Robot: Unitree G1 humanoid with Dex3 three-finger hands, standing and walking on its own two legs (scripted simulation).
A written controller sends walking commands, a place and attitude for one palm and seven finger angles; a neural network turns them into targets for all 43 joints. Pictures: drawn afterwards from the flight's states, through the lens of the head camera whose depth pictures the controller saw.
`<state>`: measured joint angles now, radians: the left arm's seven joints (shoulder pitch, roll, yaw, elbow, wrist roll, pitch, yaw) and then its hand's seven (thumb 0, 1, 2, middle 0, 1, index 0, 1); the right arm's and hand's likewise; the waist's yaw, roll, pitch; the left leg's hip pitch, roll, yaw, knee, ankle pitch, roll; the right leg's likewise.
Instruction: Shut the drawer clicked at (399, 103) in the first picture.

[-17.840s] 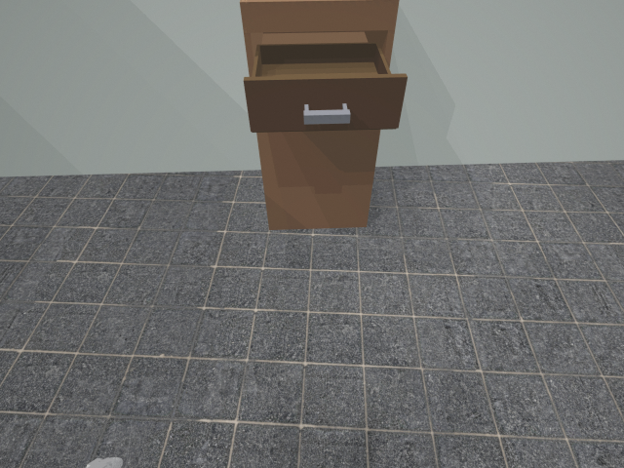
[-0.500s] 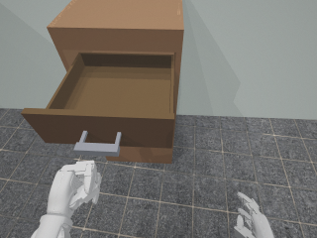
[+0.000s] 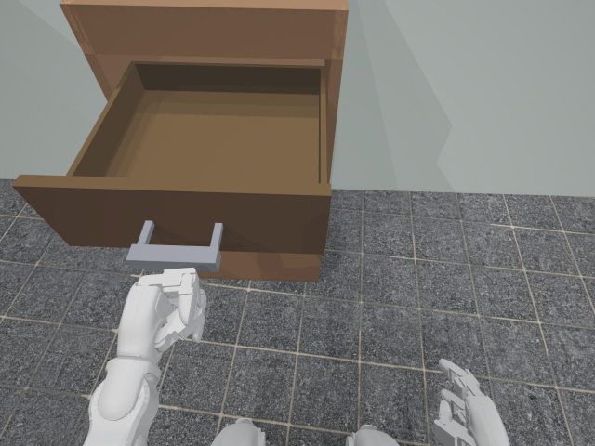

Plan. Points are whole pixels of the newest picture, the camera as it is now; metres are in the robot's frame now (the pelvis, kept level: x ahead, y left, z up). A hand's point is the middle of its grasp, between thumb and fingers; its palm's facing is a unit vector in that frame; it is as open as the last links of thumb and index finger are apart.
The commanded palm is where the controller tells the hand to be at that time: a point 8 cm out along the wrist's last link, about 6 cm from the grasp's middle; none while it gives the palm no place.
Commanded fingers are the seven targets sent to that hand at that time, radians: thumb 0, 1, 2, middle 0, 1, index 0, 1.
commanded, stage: bring the fist close to the handle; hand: left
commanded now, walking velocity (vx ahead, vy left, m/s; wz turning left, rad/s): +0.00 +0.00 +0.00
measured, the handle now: (179, 243) +0.36 +0.18 +0.06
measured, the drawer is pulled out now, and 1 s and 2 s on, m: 0.30 0.27 0.13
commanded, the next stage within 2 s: push the drawer shut in 0.30 s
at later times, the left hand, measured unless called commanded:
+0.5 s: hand (211, 310) +0.27 +0.12 +0.06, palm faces -0.03 -1.00 -0.06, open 3.3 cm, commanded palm +0.26 +0.18 +0.06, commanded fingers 0.00 0.90 0.90 -1.40 -1.60 -1.40 -1.60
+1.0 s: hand (215, 277) +0.32 +0.12 +0.06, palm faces -0.03 -1.00 -0.07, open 3.0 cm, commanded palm +0.32 +0.18 +0.06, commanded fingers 0.00 0.90 0.90 -1.40 -1.60 -1.40 -1.60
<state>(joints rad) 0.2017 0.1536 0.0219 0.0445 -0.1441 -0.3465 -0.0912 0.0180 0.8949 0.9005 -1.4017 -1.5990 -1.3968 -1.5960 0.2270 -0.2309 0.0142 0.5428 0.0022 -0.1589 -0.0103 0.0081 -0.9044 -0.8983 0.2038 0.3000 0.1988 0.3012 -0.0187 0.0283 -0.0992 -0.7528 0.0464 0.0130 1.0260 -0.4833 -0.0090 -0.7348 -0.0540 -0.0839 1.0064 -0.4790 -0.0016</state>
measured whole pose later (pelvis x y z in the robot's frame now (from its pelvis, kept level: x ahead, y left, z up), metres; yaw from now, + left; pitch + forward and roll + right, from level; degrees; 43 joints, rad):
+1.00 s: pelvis -0.01 -0.01 +0.00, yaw +1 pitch +12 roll +0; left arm -0.11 0.19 0.05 0.35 -0.15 -0.37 -0.08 -0.02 0.81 0.96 -1.40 -1.60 -1.40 -1.60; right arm 0.22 -0.25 0.02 0.61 0.02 -0.10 -0.04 0.01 -0.91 -0.90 0.20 0.30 0.20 0.30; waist -0.03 0.03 -0.08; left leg -0.76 0.05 0.00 0.99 -0.44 -0.03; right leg -0.74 -0.05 -0.10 0.99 -0.45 -0.02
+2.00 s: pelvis -0.02 +0.00 -0.01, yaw -1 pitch +18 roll -1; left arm -0.74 0.30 0.26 1.02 -0.07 -0.46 -0.08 -0.05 0.72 0.89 -1.40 -1.60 -1.40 -1.60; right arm 0.31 -0.25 0.02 0.65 -0.01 0.00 0.00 0.00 -0.91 -0.90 0.20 0.30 0.20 0.30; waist -0.13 0.02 -0.10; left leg -0.91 0.06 0.02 1.04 -0.44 0.00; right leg -0.89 -0.04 -0.07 1.01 -0.42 0.00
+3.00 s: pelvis -0.02 +0.01 -0.03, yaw -3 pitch +27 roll -4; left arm -1.17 0.54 0.39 1.31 0.05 -0.37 -0.07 0.03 0.73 0.89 -1.40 -1.60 -1.40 -1.60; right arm 0.42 -0.26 0.06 0.64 -0.07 0.05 0.03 0.00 -0.91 -0.90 0.20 0.30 0.20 0.30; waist -0.27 0.05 -0.10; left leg -1.14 0.08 0.00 1.13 -0.47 0.01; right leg -1.09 -0.02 -0.08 1.05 -0.42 0.01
